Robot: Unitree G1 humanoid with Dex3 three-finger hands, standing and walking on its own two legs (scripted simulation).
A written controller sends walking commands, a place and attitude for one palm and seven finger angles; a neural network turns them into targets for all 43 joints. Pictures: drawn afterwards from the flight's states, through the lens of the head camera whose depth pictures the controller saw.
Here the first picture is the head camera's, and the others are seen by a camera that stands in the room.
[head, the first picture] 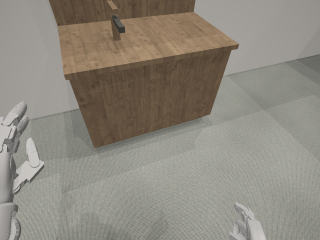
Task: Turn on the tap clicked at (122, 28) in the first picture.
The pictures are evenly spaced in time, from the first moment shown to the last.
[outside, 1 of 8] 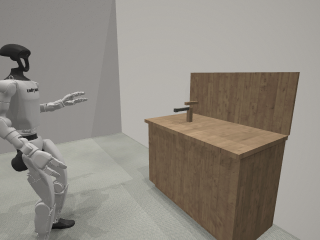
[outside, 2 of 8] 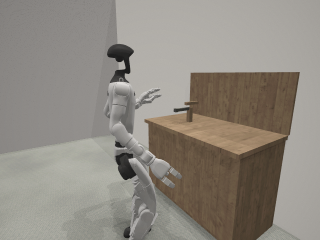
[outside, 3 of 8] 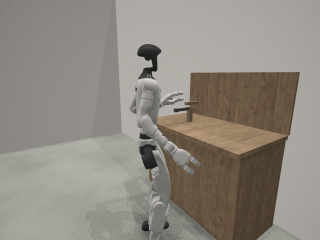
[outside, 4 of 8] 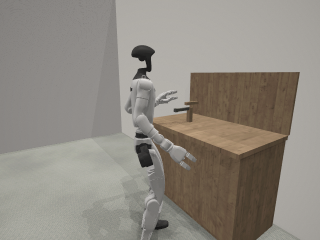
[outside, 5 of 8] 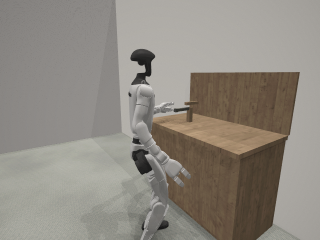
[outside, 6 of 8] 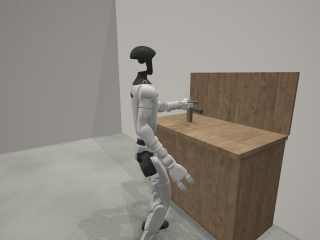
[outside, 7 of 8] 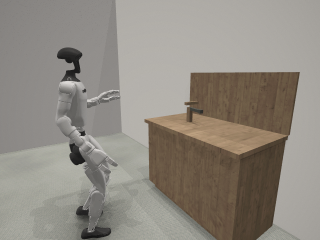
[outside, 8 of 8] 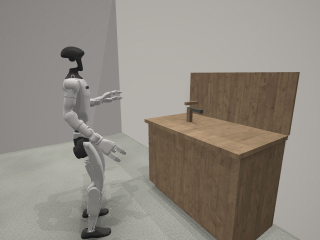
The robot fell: no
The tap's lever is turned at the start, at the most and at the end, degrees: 0 81 81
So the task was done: yes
